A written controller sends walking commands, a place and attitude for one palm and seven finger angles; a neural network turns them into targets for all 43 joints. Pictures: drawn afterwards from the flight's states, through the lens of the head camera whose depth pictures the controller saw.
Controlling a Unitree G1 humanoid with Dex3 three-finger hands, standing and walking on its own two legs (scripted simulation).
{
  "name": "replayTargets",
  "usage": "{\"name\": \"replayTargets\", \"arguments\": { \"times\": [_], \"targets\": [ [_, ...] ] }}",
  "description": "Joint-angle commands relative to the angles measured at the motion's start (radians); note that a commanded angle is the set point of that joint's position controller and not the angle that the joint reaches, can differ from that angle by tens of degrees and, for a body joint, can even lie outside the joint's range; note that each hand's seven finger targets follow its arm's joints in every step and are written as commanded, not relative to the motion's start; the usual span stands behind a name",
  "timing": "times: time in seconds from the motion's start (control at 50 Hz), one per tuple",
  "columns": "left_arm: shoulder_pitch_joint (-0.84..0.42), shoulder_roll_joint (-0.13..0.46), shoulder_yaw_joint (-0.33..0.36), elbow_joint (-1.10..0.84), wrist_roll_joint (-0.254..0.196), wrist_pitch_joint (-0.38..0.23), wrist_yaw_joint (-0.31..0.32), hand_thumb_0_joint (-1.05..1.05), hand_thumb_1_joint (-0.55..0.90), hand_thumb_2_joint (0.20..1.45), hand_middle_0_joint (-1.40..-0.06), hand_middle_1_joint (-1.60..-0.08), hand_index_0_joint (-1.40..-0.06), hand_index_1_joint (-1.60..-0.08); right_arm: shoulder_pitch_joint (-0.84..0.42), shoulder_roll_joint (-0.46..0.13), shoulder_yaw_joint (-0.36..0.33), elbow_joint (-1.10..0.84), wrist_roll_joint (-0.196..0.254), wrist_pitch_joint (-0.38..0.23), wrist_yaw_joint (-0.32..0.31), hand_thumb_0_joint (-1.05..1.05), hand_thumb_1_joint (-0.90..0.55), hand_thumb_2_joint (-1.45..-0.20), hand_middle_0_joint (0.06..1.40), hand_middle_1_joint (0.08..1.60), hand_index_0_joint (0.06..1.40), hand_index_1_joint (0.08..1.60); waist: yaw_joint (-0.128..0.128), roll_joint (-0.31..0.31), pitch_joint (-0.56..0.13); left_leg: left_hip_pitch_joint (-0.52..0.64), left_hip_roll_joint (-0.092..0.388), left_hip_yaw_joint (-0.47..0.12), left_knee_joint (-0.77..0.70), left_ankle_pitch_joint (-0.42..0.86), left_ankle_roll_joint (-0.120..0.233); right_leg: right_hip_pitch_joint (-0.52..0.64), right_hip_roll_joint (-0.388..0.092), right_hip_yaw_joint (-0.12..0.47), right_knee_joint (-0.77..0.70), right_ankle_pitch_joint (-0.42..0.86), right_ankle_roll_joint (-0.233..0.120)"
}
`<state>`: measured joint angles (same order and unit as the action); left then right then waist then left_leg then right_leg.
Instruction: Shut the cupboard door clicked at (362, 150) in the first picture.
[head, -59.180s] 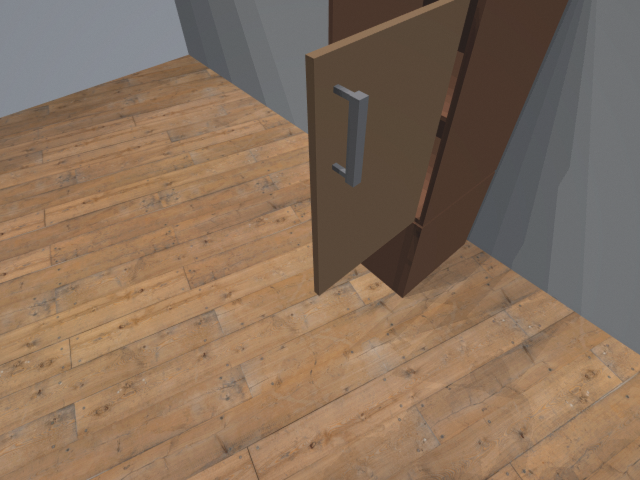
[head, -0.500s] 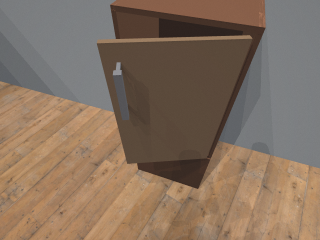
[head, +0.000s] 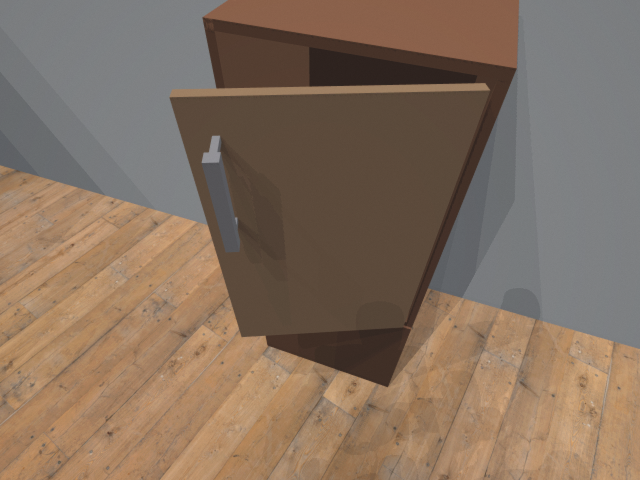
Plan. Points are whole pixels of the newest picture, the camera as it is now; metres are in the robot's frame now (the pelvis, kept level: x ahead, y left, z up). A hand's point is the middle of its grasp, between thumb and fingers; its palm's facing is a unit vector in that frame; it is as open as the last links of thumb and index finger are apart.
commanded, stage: look again from close up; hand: left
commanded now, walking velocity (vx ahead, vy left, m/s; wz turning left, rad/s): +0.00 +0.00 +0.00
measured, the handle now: (224, 197) +0.44 +0.16 +0.11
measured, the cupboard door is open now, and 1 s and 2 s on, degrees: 24 24 24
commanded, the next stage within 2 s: raise the hand and make a fist in 0.06 s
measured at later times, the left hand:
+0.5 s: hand (198, 452) +0.16 +0.15 -0.02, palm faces +0.12 -0.99 -0.04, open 6.6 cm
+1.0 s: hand (165, 426) +0.17 +0.18 +0.03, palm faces +0.15 -0.99 -0.06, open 4.2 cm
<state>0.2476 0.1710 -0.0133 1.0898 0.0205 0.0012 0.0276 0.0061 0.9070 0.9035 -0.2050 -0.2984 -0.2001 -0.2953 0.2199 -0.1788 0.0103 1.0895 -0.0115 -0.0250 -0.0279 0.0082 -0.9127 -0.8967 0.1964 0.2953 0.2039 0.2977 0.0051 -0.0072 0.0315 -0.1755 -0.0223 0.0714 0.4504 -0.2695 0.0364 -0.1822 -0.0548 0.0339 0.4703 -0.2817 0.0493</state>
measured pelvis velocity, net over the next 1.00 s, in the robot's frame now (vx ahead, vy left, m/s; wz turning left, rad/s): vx -0.03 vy -0.03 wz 0.05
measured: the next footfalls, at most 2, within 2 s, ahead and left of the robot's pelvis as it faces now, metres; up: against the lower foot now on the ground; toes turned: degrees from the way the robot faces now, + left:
none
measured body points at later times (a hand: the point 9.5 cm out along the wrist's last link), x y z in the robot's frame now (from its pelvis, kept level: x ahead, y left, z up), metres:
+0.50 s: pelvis -0.03 -0.05 -0.07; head +0.00 -0.05 +0.38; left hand +0.15 +0.21 -0.02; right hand +0.18 -0.30 -0.13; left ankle -0.02 +0.09 -0.74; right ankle -0.02 -0.15 -0.74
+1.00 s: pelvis -0.03 -0.03 -0.05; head +0.00 -0.04 +0.40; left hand +0.16 +0.23 +0.03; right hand +0.13 -0.26 -0.14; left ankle -0.02 +0.09 -0.74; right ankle -0.02 -0.15 -0.74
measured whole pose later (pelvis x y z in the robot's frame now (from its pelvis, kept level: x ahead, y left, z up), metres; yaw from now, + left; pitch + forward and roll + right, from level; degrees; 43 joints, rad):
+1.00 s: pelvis -0.03 -0.03 -0.05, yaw +3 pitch +9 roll -1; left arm 0.43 0.23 0.22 -0.10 -0.30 -0.29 -0.21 0.02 0.90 0.90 -0.80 -0.95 -0.79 -0.94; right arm 0.32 -0.21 0.02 0.57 0.02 -0.26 -0.08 0.02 -0.90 -0.90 0.20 0.30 0.21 0.30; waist 0.01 0.04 -0.10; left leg -0.65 0.03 -0.02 0.94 -0.43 -0.02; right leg -0.61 -0.02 -0.07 0.92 -0.45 -0.01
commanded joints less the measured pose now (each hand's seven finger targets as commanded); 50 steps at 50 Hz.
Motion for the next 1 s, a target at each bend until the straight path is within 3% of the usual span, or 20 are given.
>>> {"name": "replayTargets", "arguments": {
  "times": [0.0,0.12,0.14,0.16,0.18,0.2,0.22,0.24,0.26,0.28,0.3,0.34,0.38,0.44,0.5,0.6,0.66,0.78,0.88,0.98],
  "targets": [
    [0.055,0.117,0.019,-0.035,-0.005,-0.020,0.012,0.000,0.900,0.900,-0.200,-0.300,-0.200,-0.300,0.036,-0.107,-0.024,-0.030,0.003,-0.012,-0.001,0.000,-0.900,-0.900,0.200,0.300,0.200,0.300,0.001,-0.017,-0.003,0.015,0.117,-0.102,-0.078,0.233,0.005,-0.014,-0.049,0.037,-0.059,0.238,-0.063],
    [0.045,0.126,0.021,-0.037,-0.006,-0.023,0.010,0.000,0.900,0.900,-0.200,-0.300,-0.200,-0.300,0.034,-0.110,-0.022,-0.022,0.002,-0.010,0.000,0.000,-0.900,-0.900,0.200,0.300,0.200,0.300,-0.001,-0.009,-0.009,0.015,0.117,-0.097,-0.079,0.226,-0.003,-0.003,-0.053,0.040,-0.068,0.254,-0.067],
    [0.119,0.126,0.023,-0.007,0.005,-0.036,0.049,0.000,0.900,0.900,-0.200,-0.300,-0.200,-0.300,-0.005,-0.136,-0.030,-0.084,0.013,-0.011,0.008,0.000,-0.900,-0.900,0.200,0.300,0.200,0.300,0.014,-0.071,0.019,-0.043,0.143,-0.080,0.099,0.314,-0.033,-0.015,-0.091,0.056,-0.064,0.461,-0.053],
    [-0.782,0.746,0.497,-1.697,-0.104,-0.313,0.076,0.000,0.900,0.900,-0.200,-0.300,-0.200,-0.300,0.098,-0.324,-0.078,-0.352,0.025,-0.204,-0.084,0.000,-0.900,-0.900,0.200,0.300,0.200,0.300,-0.124,0.095,-0.411,0.298,0.098,-0.111,0.126,0.573,-0.019,0.014,0.024,-0.049,0.179,0.486,-0.064],
    [0.002,0.190,0.063,-1.313,-0.128,-0.220,0.087,0.000,0.900,0.900,-0.218,-0.320,-0.218,-0.320,0.027,-0.187,-0.021,-0.361,0.079,-0.282,-0.105,0.000,-0.900,-0.900,0.200,0.300,0.200,0.300,-0.028,0.413,-0.516,0.396,0.094,-0.129,0.089,0.678,-0.037,-0.136,0.072,-0.115,0.275,0.171,-0.056],
    [0.242,-0.031,0.004,-1.286,-0.193,-0.085,0.093,0.000,0.900,0.900,-0.237,-0.340,-0.237,-0.340,-0.026,-0.148,-0.028,-0.390,0.053,-0.317,-0.079,0.000,-0.900,-0.900,0.200,0.300,0.200,0.300,-0.006,0.374,-0.433,0.257,0.089,-0.119,0.036,0.748,-0.079,-0.141,0.068,-0.137,0.284,0.032,-0.058],
    [0.119,0.013,0.038,-1.213,-0.172,-0.093,0.102,0.000,0.900,0.900,-0.255,-0.360,-0.255,-0.360,0.014,-0.139,-0.053,-0.364,0.054,-0.339,-0.049,0.000,-0.900,-0.900,0.200,0.300,0.200,0.300,-0.045,0.166,-0.201,0.048,0.089,-0.124,0.050,0.593,-0.074,-0.216,0.047,-0.122,0.208,0.024,-0.052],
    [0.079,0.030,0.089,-1.167,-0.172,-0.134,0.088,0.000,0.900,0.900,-0.273,-0.380,-0.273,-0.380,0.004,-0.166,-0.080,-0.399,0.040,-0.342,-0.033,0.000,-0.900,-0.900,0.200,0.300,0.200,0.300,-0.049,0.081,-0.033,-0.101,0.061,-0.127,0.092,0.360,-0.074,-0.256,0.049,-0.139,0.134,0.056,-0.058],
    [0.164,0.054,0.148,-1.072,-0.177,-0.194,0.062,0.000,0.900,0.900,-0.292,-0.400,-0.292,-0.400,-0.016,-0.174,-0.090,-0.428,0.029,-0.344,-0.023,0.000,-0.900,-0.900,0.200,0.300,0.200,0.300,-0.036,-0.045,0.025,-0.224,0.037,-0.116,0.143,0.189,-0.059,-0.295,0.043,-0.144,0.110,0.075,-0.060],
    [0.288,0.028,0.175,-0.982,-0.193,-0.272,0.022,0.000,0.900,0.900,-0.310,-0.420,-0.310,-0.420,-0.035,-0.167,-0.095,-0.454,0.018,-0.342,-0.014,0.000,-0.900,-0.900,0.200,0.300,0.200,0.300,-0.012,-0.190,0.025,-0.311,0.022,-0.107,0.200,0.125,-0.050,-0.337,0.047,-0.147,0.148,0.066,-0.057],
    [0.402,0.015,0.206,-0.919,-0.204,-0.352,-0.038,0.000,0.900,0.900,-0.328,-0.440,-0.328,-0.440,-0.042,-0.164,-0.103,-0.482,0.018,-0.341,0.003,0.000,-0.900,-0.900,0.200,0.300,0.200,0.300,0.034,-0.148,-0.021,-0.344,0.009,-0.090,0.260,0.187,-0.054,-0.331,0.047,-0.142,0.218,0.163,-0.068],
    [0.452,-0.006,0.233,-0.894,-0.251,-0.540,-0.173,0.000,0.900,0.900,-0.365,-0.480,-0.365,-0.480,-0.068,-0.156,-0.116,-0.517,0.004,-0.334,0.027,0.000,-0.900,-0.900,0.200,0.300,0.200,0.300,0.066,-0.246,-0.142,-0.474,-0.003,-0.065,0.394,0.152,-0.067,-0.395,0.048,-0.125,0.379,0.204,-0.066],
    [0.417,0.074,0.306,-0.919,-0.300,-0.666,-0.300,0.000,0.900,0.900,-0.402,-0.520,-0.402,-0.520,-0.089,-0.167,-0.125,-0.576,0.008,-0.331,0.034,0.000,-0.900,-0.900,0.200,0.300,0.200,0.300,0.078,-0.186,-0.216,-0.577,-0.019,-0.045,0.483,0.050,-0.064,-0.417,0.024,-0.049,0.433,0.135,-0.063],
    [0.312,0.180,0.372,-1.079,-0.357,-0.584,-0.364,0.000,0.900,0.900,-0.457,-0.580,-0.457,-0.580,-0.122,-0.175,-0.116,-0.691,0.035,-0.306,0.014,0.000,-0.900,-0.900,0.200,0.300,0.200,0.300,0.087,-0.040,-0.321,-0.603,-0.038,-0.010,0.521,-0.029,-0.041,-0.366,-0.008,0.072,0.368,-0.034,-0.051],
    [0.090,0.222,0.372,-1.280,-0.374,-0.536,-0.327,0.000,0.900,0.900,-0.512,-0.640,-0.512,-0.640,-0.088,-0.167,-0.097,-0.722,0.041,-0.298,-0.021,0.000,-0.900,-0.900,0.200,0.300,0.200,0.300,0.019,-0.045,-0.305,-0.630,-0.017,-0.040,0.569,-0.118,-0.024,-0.431,-0.015,0.149,0.294,-0.246,-0.026],
    [-0.065,0.189,0.250,-1.484,-0.343,-0.602,-0.306,0.000,0.900,0.900,-0.603,-0.740,-0.603,-0.740,-0.041,-0.177,-0.074,-0.686,0.032,-0.325,-0.059,0.000,-0.900,-0.900,0.200,0.300,0.200,0.300,-0.054,0.028,-0.302,-0.539,0.021,-0.084,0.581,-0.095,-0.002,-0.520,0.028,0.083,0.322,-0.227,-0.051],
    [0.006,0.191,0.245,-1.374,-0.349,-0.534,-0.339,0.000,0.900,0.900,-0.658,-0.800,-0.658,-0.800,-0.033,-0.183,-0.066,-0.666,0.042,-0.327,-0.073,0.000,-0.900,-0.900,0.200,0.300,0.200,0.300,-0.043,0.027,-0.265,-0.547,0.022,-0.092,0.545,-0.118,-0.006,-0.507,0.038,0.055,0.308,-0.253,-0.052],
    [0.127,0.226,0.345,-1.319,-0.367,-0.314,-0.310,0.000,0.900,0.900,-0.768,-0.920,-0.768,-0.920,-0.051,-0.158,-0.054,-0.704,0.053,-0.292,-0.076,0.000,-0.900,-0.900,0.200,0.300,0.200,0.300,0.035,0.001,-0.282,-0.502,0.010,-0.089,0.440,-0.062,-0.017,-0.351,0.015,0.049,0.236,-0.197,-0.037],
    [0.162,0.193,0.345,-1.392,-0.355,-0.345,-0.229,0.000,0.900,0.900,-0.860,-1.020,-0.860,-1.020,-0.037,-0.148,-0.049,-0.699,0.034,-0.293,-0.057,0.000,-0.900,-0.900,0.200,0.300,0.200,0.300,0.038,-0.014,-0.287,-0.421,0.014,-0.097,0.376,0.037,-0.022,-0.313,0.038,-0.035,0.280,0.012,-0.040],
    [0.153,0.158,0.263,-1.428,-0.335,-0.380,-0.225,0.000,0.900,0.900,-0.952,-1.120,-0.952,-1.120,-0.022,-0.173,-0.041,-0.697,0.031,-0.312,-0.046,0.000,-0.900,-0.900,0.200,0.300,0.200,0.300,0.017,0.034,-0.252,-0.359,0.016,-0.102,0.328,0.021,-0.019,-0.356,0.060,-0.095,0.292,-0.006,-0.057]
  ]
}}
